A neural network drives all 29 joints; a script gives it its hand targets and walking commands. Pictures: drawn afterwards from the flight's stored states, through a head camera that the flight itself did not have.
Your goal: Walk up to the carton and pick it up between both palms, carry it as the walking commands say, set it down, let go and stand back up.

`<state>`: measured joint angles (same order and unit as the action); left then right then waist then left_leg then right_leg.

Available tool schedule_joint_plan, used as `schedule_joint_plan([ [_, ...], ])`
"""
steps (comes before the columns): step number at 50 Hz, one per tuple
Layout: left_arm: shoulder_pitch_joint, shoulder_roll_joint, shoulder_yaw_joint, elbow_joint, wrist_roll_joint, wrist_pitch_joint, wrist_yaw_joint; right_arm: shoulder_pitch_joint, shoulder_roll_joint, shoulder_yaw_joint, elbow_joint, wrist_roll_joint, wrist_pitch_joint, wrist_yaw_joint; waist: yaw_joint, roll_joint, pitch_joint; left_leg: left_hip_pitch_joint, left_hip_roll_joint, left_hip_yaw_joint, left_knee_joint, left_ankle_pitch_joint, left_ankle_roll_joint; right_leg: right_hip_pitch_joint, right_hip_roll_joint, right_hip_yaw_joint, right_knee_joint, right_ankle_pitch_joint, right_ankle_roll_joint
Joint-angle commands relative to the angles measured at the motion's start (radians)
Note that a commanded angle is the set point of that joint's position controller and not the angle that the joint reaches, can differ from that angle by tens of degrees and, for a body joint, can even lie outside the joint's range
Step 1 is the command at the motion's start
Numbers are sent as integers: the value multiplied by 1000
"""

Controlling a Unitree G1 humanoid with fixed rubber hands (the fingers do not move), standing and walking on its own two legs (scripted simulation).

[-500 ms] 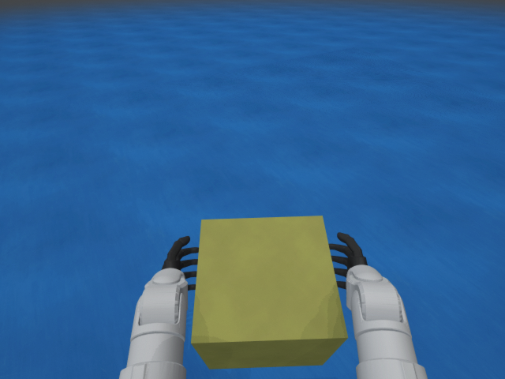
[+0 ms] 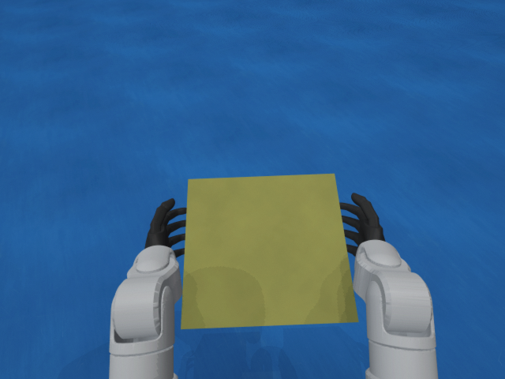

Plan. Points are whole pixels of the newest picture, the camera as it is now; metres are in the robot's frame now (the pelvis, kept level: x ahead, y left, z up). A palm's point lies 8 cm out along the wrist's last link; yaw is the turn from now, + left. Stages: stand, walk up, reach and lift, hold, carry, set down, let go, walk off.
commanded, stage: carry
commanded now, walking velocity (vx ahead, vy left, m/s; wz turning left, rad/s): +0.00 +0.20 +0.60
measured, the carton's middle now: (263, 259) +0.32 +0.00 +0.02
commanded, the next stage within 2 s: none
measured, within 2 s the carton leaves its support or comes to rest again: neither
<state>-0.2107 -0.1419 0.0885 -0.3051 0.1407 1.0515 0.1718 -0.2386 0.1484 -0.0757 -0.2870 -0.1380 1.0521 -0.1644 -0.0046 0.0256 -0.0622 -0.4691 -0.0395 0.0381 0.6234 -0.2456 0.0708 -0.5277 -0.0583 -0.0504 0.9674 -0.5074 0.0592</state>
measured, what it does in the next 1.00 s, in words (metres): steps to the left, turning left: right foot, then left foot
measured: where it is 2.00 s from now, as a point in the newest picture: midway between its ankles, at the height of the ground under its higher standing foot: outside the picture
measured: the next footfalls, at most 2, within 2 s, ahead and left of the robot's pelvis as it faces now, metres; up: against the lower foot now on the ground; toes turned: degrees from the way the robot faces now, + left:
right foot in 0.12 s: +0.03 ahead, -0.11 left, +0.00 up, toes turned -4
left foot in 0.42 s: +0.02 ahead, +0.23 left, +0.00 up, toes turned +22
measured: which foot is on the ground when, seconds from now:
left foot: down 0.00-0.12, up 0.14-0.40, down 0.42-0.78, up 0.80-1.00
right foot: up 0.00-0.10, down 0.12-0.44, up 0.46-0.74, down 0.76-1.00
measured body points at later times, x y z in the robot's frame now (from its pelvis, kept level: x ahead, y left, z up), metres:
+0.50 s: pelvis -0.03 +0.10 +0.00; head -0.03 +0.10 +0.45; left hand +0.20 +0.32 +0.08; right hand +0.28 +0.03 +0.09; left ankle -0.02 +0.21 -0.72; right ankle -0.03 -0.08 -0.69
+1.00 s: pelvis -0.10 +0.16 +0.01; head -0.08 +0.14 +0.46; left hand +0.06 +0.43 +0.11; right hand +0.22 +0.18 +0.11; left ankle -0.16 +0.30 -0.66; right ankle -0.03 +0.05 -0.72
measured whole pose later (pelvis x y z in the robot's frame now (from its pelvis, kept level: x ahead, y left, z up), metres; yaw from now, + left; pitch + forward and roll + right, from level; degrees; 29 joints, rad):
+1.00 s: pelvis -0.10 +0.16 +0.01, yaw +33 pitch +3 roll +3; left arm -0.17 -0.14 0.05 -0.40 0.10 1.20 0.23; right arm -0.20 0.14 -0.02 -0.40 -0.10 1.22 -0.25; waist -0.02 -0.01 -0.07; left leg -0.57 0.04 0.08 0.98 -0.36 -0.03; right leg -0.33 -0.24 -0.24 0.58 -0.28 0.04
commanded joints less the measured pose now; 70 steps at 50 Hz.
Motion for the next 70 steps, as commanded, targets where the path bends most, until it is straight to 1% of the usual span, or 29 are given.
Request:
schedule_joint_plan([
  [1, -374, -990, -699, -171, -417, 46, -230, -287, 971, 648, -160, 365, 62, 207, -10, 93, -365, 340, 238, -255, -85, 659, 141, -14, 16, -43, -88, 25, -7],
  [5, -290, -961, -652, -193, -416, 101, -191, -240, 930, 637, -220, 371, 118, 163, 22, 79, -389, 77, 187, -206, -6, 467, 58, 383, -40, -26, -488, 262, -51],
  [6, -264, -937, -630, -191, -405, 110, -182, -248, 929, 633, -231, 372, 131, 153, 37, -104, -351, -144, 101, -121, 148, 174, -9, 550, -234, 181, -603, 407, -96],
  [7, -257, -922, -614, -172, -402, 120, -173, -250, 901, 625, -243, 362, 150, 146, 27, -412, -325, -348, -21, 33, 415, -340, -75, 561, -586, 479, -611, 840, -276],
  [8, -266, -938, -625, -218, -412, 124, -170, -283, 926, 625, -261, 375, 152, 145, 15, -220, -313, -331, 74, -44, 545, -347, -84, 513, -558, 414, -574, 933, -297],
  [10, -305, -935, -600, -218, -398, 127, -169, -340, 950, 653, -257, 413, 157, 148, 17, -124, -265, -291, 107, -64, 574, -198, -98, 448, -438, 221, -565, 739, -216],
  [13, -305, -926, -577, -228, -390, 132, -160, -315, 966, 644, -235, 412, 160, 145, 12, -217, -220, -195, 91, 33, 412, -94, -118, 394, -333, 24, -534, 683, -131],
  [20, -247, -877, -560, -175, -367, 169, -140, -238, 903, 577, -162, 370, 197, 137, 7, -284, -240, 98, 29, 177, -142, -25, -102, 368, -351, -113, -414, 688, -52],
  [21, -238, -878, -561, -170, -358, 173, -138, -223, 902, 571, -145, 371, 201, 141, 0, -185, -284, 238, 27, 149, -219, 29, -96, 308, -308, -148, -301, 584, -14],
  [22, -250, -867, -562, -170, -350, 178, -139, -214, 899, 561, -127, 369, 202, 145, -10, -17, -304, 382, 123, 10, -230, 206, -68, 144, -250, -155, -138, 292, 24],
  [23, -291, -871, -591, -202, -369, 182, -143, -199, 881, 527, -106, 357, 194, 144, -23, 340, -288, 462, 389, -399, -212, 661, 71, -169, -88, -192, 90, -230, 79],
  [24, -323, -908, -604, -187, -380, 174, -151, -224, 920, 532, -129, 371, 187, 150, -14, 283, -294, 458, 378, -355, -149, 824, 137, -176, -97, -78, 221, -262, 51],
  [26, -369, -984, -649, -194, -422, 158, -169, -251, 969, 547, -145, 364, 169, 157, -9, 140, -312, 382, 308, -241, -152, 609, 116, -157, -107, -31, 270, -120, 37],
  [29, -393, -1038, -677, -225, -452, 133, -183, -253, 1013, 551, -153, 365, 142, 167, -10, 116, -324, 308, 239, -177, -176, 384, 111, -94, -83, -36, 210, 48, 28],
  [34, -327, -993, -654, -208, -436, 130, -183, -227, 986, 594, -172, 372, 141, 166, -11, 96, -323, 232, 255, -285, -225, 264, 152, 37, -33, -42, -55, 36, -14],
  [37, -302, -971, -627, -195, -419, 135, -185, -235, 980, 622, -179, 384, 149, 166, -1, 84, -315, 111, 215, -273, -239, 221, 98, 251, -5, -72, -327, 99, -49],
  [38, -289, -970, -615, -191, -410, 136, -186, -249, 978, 632, -187, 389, 151, 165, 16, 48, -323, -3, 166, -214, -197, 169, 32, 429, -41, -73, -498, 183, -61],
  [39, -276, -957, -601, -184, -400, 136, -187, -270, 980, 639, -199, 392, 155, 164, 36, -147, -299, -220, 63, -101, -29, 6, -65, 600, -233, 117, -666, 212, -109],
  [40, -252, -956, -568, -130, -381, 135, -184, -311, 950, 642, -225, 387, 167, 168, 30, -479, -243, -319, -16, 56, 386, -305, -88, 454, -626, 438, -726, 477, -279],
  [41, -256, -969, -580, -172, -389, 133, -183, -323, 974, 633, -216, 393, 164, 168, 14, -205, -220, -286, 59, -56, 574, -290, -77, 375, -577, 366, -681, 592, -280],
  [43, -302, -971, -573, -189, -390, 125, -191, -329, 993, 646, -191, 417, 158, 174, 12, -73, -220, -239, 81, -82, 662, -159, -81, 348, -440, 131, -608, 553, -185],
  [46, -330, -948, -569, -200, -392, 122, -189, -310, 1000, 646, -169, 407, 151, 170, 6, -194, -193, -214, 73, 37, 501, -76, -110, 394, -338, -42, -540, 678, -111],
  [51, -287, -903, -571, -173, -393, 139, -183, -270, 961, 623, -145, 381, 165, 154, 18, -323, -207, -52, 64, 126, 157, -140, -101, 396, -353, -132, -487, 744, -90],
  [54, -286, -901, -579, -168, -386, 146, -175, -249, 950, 599, -124, 378, 178, 160, 5, -318, -247, 68, 38, 167, -92, -77, -82, 404, -376, -159, -396, 711, -49],
  [56, -284, -898, -586, -169, -370, 153, -170, -217, 955, 584, -93, 382, 182, 170, -18, -78, -316, 348, 91, 37, -243, 131, -55, 193, -286, -191, -158, 356, 22],
  [57, -301, -896, -606, -188, -380, 160, -173, -203, 926, 554, -74, 368, 176, 171, -26, 303, -296, 470, 385, -386, -223, 628, 61, -165, -116, -238, 79, -224, 92],
  [58, -358, -934, -633, -193, -396, 151, -181, -229, 959, 553, -104, 381, 162, 177, -22, 335, -294, 459, 378, -380, -145, 870, 142, -198, -97, -92, 210, -288, 77],
  [62, -425, -1064, -712, -241, -465, 117, -200, -257, 1043, 562, -154, 375, 123, 190, -12, 162, -346, 372, 245, -169, -131, 536, 105, -143, -94, -45, 261, 14, 54],
  [70, -304, -975, -661, -214, -426, 127, -190, -211, 975, 619, -193, 379, 132, 181, -17, 95, -319, 256, 250, -333, -235, 332, 126, 48, -17, -36, -79, 50, 3],
])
